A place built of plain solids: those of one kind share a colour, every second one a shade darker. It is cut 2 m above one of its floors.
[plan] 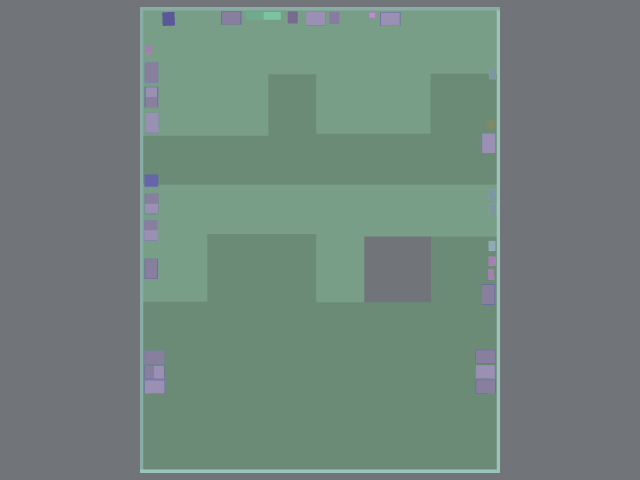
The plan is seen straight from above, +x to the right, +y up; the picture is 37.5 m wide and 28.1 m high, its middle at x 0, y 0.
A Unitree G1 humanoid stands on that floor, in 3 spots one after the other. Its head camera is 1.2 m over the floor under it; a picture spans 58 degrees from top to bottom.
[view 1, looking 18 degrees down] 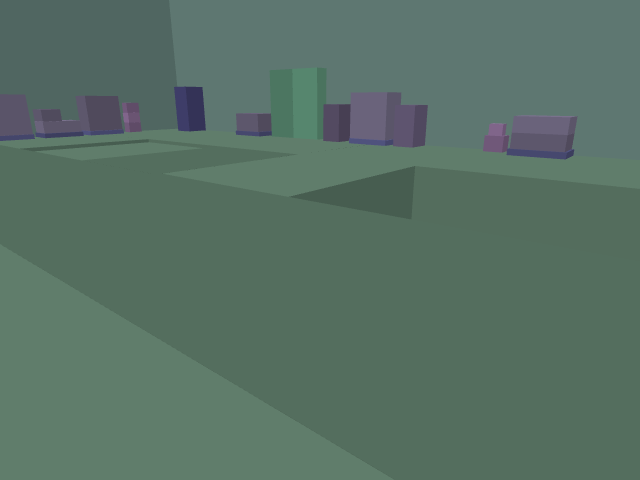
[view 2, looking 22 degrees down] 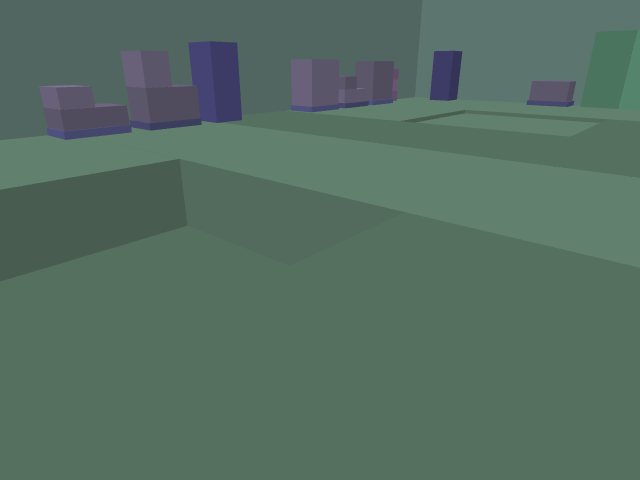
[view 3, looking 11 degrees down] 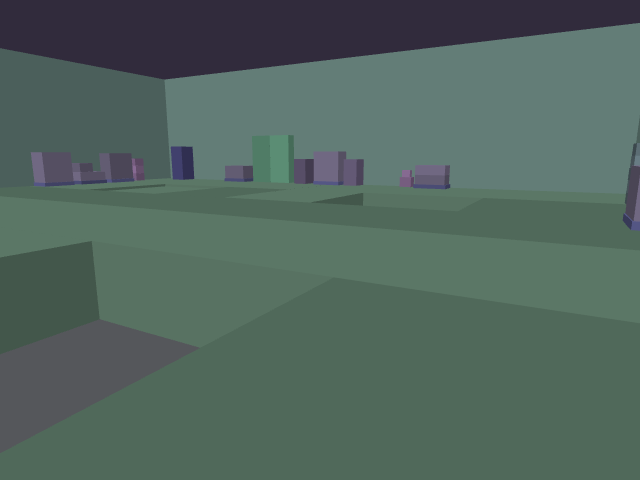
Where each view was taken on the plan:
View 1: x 6.47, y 2.20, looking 129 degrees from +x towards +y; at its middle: floor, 3.88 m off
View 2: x -1.22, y -2.87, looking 131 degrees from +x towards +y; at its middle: floor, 4.61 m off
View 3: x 8.41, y -3.55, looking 119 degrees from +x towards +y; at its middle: floor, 6.28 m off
